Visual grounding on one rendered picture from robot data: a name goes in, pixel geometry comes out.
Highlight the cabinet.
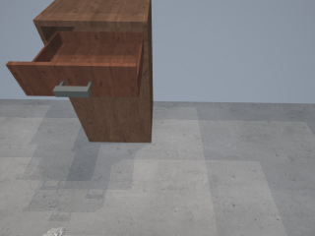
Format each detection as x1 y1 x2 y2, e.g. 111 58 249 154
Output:
32 0 154 144

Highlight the handle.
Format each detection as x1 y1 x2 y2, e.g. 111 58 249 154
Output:
53 81 93 97

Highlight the drawer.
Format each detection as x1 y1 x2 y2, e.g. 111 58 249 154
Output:
6 30 145 97

